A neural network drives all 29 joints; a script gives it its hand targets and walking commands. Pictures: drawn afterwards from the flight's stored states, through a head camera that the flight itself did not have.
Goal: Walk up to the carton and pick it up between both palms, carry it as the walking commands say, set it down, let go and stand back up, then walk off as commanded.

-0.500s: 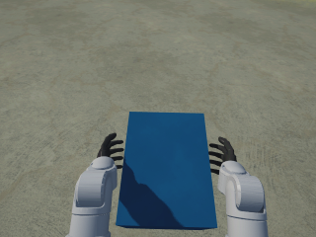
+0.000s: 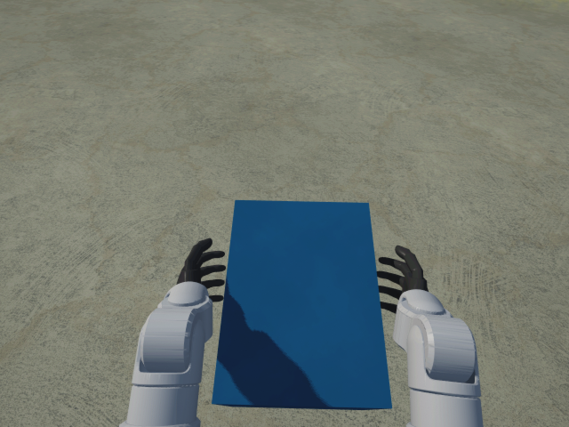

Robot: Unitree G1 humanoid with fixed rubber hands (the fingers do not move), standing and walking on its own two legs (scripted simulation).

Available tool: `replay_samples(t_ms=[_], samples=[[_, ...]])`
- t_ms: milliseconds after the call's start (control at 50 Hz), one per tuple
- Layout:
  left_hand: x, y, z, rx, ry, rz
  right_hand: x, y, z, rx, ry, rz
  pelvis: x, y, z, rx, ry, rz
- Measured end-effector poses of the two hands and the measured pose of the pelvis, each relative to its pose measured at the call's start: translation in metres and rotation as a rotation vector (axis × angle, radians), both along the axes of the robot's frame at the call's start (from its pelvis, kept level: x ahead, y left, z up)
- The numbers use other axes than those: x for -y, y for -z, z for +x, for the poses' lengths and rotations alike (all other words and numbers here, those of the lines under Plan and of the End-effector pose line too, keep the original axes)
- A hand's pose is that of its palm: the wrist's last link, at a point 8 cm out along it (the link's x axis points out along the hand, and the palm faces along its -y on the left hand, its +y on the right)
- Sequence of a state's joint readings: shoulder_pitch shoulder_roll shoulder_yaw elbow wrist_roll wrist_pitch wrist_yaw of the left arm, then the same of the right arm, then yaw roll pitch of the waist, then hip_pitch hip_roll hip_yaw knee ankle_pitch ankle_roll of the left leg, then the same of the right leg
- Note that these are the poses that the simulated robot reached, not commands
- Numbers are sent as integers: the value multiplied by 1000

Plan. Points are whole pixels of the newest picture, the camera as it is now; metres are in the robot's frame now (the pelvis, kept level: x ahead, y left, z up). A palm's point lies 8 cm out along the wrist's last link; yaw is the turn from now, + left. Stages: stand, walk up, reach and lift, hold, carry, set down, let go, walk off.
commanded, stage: carry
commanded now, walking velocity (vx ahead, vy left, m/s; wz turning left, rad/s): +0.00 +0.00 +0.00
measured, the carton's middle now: (299, 306) +0.32 +0.00 -0.01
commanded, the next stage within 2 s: hold in 0.04 s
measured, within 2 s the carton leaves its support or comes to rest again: neither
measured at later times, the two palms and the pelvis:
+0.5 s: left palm (200, 320) +0.25 +0.13 +0.04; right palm (419, 340) +0.24 -0.16 +0.04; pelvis -0.03 +0.00 +0.00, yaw +2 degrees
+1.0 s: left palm (186, 299) +0.28 +0.16 +0.06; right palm (398, 299) +0.29 -0.13 +0.07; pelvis -0.03 -0.01 +0.00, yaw +5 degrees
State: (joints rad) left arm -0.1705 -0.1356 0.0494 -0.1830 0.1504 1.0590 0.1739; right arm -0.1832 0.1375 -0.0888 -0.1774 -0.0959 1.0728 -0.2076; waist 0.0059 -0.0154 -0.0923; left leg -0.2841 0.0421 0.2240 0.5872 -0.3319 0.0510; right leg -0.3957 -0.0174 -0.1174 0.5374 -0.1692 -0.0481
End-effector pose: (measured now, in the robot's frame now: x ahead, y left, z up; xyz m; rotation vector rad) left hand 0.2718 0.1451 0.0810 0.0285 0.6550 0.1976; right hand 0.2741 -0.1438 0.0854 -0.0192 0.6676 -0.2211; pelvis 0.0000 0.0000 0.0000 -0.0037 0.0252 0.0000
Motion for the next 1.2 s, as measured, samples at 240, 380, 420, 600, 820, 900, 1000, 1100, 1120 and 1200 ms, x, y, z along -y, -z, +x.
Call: replay_samples(t_ms=[240,380,420,600,820,900,1000,1100,1120,1200], samples=[[1,65,-18,-106,51,15,3,61,-22,-100,-34,-28,-3,-3,-7,90,-4,-7],[0,48,-28,-8,34,30,2,51,-29,-10,-48,-27,0,-2,-15,104,-6,-3],[3,41,-24,23,49,25,6,45,-30,19,-32,-23,1,-2,-18,115,-13,-2],[11,41,-21,-9,68,19,15,43,-23,0,-17,9,8,0,-34,158,-65,10],[-6,25,-4,10,12,28,-3,24,9,29,-71,22,14,0,-39,168,-76,18],[-10,21,2,10,-18,54,-9,20,12,35,-65,34,12,0,-34,161,-77,15],[-12,25,4,-5,2,37,-10,19,15,31,-45,37,7,0,-29,154,-79,11],[-13,27,6,-13,12,31,-13,21,16,26,-43,4,4,-1,-25,149,-80,9],[-14,28,7,-16,19,28,-12,23,16,22,-39,2,4,-1,-25,148,-80,8],[-12,38,7,-39,69,-7,-8,32,15,-3,-16,-3,2,-1,-22,144,-80,7]])
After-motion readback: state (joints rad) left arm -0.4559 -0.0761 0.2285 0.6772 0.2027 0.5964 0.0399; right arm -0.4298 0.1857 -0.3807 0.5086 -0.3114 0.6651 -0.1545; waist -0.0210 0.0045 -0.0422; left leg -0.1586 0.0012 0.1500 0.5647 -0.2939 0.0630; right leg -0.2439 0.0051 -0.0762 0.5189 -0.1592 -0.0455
